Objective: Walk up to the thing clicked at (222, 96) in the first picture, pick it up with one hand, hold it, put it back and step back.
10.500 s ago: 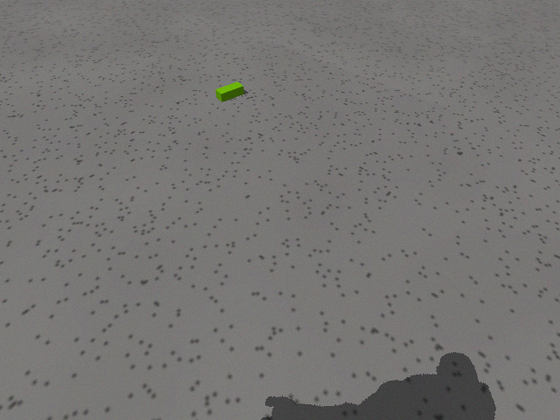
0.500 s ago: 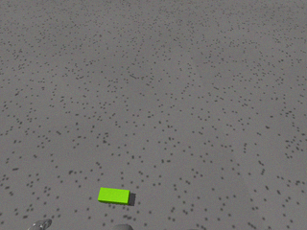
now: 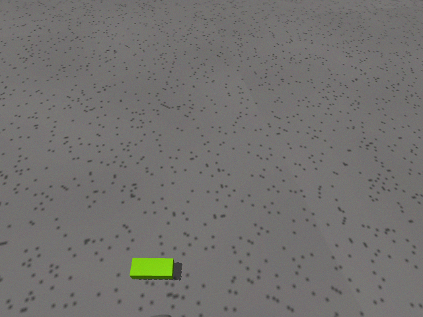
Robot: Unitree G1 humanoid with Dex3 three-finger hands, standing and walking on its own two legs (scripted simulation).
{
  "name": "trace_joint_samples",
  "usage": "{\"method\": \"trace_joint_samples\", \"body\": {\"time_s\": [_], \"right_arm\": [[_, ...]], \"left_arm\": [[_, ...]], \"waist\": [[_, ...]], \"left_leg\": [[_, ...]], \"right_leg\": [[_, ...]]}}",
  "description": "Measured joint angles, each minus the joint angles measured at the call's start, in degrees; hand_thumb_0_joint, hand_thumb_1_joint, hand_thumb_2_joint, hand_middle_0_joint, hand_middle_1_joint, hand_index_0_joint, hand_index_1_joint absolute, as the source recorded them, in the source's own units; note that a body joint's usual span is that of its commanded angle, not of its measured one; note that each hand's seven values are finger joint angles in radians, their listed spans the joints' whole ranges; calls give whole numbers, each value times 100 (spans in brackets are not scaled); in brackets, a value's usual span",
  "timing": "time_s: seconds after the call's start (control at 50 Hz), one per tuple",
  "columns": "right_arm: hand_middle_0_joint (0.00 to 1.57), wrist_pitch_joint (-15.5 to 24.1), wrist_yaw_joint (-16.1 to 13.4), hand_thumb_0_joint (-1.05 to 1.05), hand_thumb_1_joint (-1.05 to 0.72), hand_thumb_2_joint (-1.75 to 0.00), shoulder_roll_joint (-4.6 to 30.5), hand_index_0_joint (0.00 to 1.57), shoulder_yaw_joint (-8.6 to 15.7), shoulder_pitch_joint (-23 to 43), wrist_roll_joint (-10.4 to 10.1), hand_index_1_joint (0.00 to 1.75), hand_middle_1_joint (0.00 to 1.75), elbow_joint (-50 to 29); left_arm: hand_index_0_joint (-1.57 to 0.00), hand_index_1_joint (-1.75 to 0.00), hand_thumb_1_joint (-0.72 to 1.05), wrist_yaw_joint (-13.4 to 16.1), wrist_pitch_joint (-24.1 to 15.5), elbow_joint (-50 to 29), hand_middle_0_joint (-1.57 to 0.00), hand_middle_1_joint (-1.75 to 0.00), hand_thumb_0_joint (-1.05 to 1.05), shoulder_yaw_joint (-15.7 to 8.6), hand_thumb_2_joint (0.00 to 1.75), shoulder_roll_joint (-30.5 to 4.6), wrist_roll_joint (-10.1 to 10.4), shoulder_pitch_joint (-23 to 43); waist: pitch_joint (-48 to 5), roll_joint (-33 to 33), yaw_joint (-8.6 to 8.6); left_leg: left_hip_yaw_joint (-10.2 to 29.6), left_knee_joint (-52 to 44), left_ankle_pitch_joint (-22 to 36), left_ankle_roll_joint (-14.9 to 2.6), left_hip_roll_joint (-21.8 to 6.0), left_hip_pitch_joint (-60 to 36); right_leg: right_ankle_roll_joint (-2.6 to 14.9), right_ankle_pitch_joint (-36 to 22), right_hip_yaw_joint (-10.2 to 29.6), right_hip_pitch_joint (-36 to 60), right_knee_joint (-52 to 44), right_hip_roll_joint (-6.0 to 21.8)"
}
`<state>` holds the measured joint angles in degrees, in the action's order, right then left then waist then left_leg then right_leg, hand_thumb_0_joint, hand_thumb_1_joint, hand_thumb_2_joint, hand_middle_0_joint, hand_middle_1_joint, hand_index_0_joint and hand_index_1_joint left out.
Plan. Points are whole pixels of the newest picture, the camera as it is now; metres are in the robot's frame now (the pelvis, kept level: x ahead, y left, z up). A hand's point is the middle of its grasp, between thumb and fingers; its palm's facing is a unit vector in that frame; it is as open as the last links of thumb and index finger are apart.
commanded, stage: walk up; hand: left
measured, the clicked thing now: (152, 268) +0.37 +0.22 -0.73
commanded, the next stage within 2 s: stand in 1.40 s
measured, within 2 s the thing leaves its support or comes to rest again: neither
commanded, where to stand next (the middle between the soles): +0.06 -0.04 m, yaw +2 degrees
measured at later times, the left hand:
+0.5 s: hand out of the picture +0.11 +0.22 -0.13, palm faces -0.03 -0.95 -0.32, open 7.4 cm
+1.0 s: hand out of the picture +0.11 +0.21 -0.14, palm faces -0.02 -0.94 -0.33, open 7.4 cm
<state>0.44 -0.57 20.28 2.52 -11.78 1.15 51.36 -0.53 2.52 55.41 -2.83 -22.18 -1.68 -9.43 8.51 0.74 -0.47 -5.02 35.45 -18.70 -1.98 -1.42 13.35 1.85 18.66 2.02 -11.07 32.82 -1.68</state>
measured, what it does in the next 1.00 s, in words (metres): stands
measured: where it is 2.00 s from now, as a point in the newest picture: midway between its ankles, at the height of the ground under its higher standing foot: outside the picture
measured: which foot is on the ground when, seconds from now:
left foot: down 0.00-1.00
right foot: down 0.00-1.00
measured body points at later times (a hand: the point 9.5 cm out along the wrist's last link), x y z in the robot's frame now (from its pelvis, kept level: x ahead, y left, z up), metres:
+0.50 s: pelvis +0.01 -0.03 +0.02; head +0.01 -0.02 +0.47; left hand +0.11 +0.27 -0.11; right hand +0.07 -0.34 -0.10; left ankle +0.01 +0.10 -0.73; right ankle +0.00 -0.12 -0.73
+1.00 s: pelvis +0.02 -0.04 +0.02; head +0.03 -0.04 +0.47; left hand +0.11 +0.26 -0.11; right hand +0.10 -0.34 -0.11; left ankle +0.01 +0.10 -0.73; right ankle +0.00 -0.12 -0.73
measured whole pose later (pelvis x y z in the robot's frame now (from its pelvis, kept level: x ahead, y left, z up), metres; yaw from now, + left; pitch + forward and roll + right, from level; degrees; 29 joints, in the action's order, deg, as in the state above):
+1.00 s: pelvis +0.02 -0.04 +0.02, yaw -1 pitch -2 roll +0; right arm 1.7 -0.7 19.9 0.6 -6.9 0.9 62.1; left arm -0.9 0.6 63.4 -1.9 -19.8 -0.6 -6.0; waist 3.0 0.2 -0.4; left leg -4.8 19.1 -11.8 1.4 -2.9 5.2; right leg 3.0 12.5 2.6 -4.6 19.3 -3.9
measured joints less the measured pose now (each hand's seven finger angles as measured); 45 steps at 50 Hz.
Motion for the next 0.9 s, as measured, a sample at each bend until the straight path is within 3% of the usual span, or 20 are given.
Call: {"method": "trace_joint_samples", "body": {"time_s": [0.04,0.08,0.12,0.24,0.9], "right_arm": [[21,-41,-7,0,-90,-90,31,21,-16,12,-45,30,30,79],[21,-40,-1,1,-90,-90,18,21,-40,-6,-54,30,30,175],[21,14,23,1,-90,-90,41,20,-63,-44,-34,30,30,277],[21,156,49,1,-90,-90,45,20,-152,-58,-1,30,30,545],[21,132,-12,1,-90,-90,-32,20,-190,426,-21,30,30,1037]], "left_arm": [[-20,-30,91,-27,-56,19,-20,-29,1,27,90,85,-17,18],[-20,-30,91,-75,-76,1,-20,-29,0,68,90,117,-3,2],[-20,-30,91,-101,-81,3,-20,-29,1,108,90,173,11,13],[-20,-30,90,-146,-149,127,-20,-30,0,136,90,245,45,136],[-20,-30,91,-44,-185,777,-20,-29,0,105,90,231,107,325]], "waist": [[-63,-135,-41],[-200,-78,-34],[-328,-59,-42],[-562,-7,-24],[-556,-53,16]], "left_leg": [[98,-8,6,71,-85,-22],[120,-178,-32,116,11,-110],[110,-471,300,102,63,-238],[80,-940,473,147,26,-480],[40,-1611,688,327,-134,-805]], "right_leg": [[-61,-171,-77,101,-168,-88],[-56,-138,-50,104,-172,-30],[-74,-147,-44,143,-231,14],[-36,-351,-8,334,-637,-31],[109,-605,44,636,-1328,-201]]}}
